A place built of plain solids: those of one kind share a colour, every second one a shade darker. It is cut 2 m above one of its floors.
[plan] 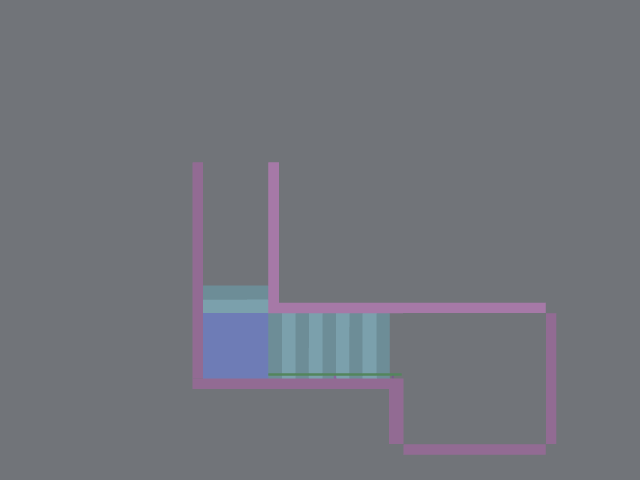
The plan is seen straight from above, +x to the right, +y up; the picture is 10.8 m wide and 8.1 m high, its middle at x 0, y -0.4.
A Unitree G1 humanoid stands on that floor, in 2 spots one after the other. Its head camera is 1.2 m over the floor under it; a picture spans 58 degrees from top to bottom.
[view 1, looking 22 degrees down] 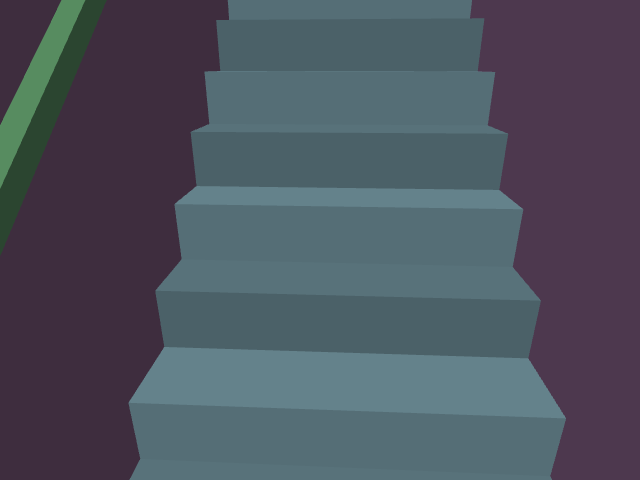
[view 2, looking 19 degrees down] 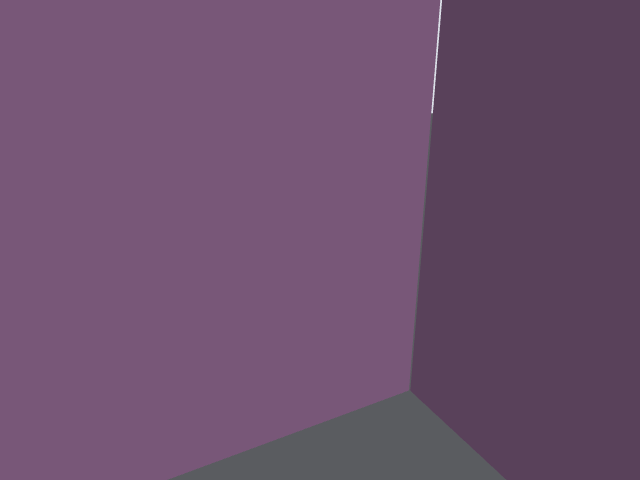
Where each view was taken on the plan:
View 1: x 1.81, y -2.20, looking -177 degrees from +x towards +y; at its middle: tread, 1.41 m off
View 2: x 2.78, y -2.82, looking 63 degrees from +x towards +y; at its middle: wall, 1.41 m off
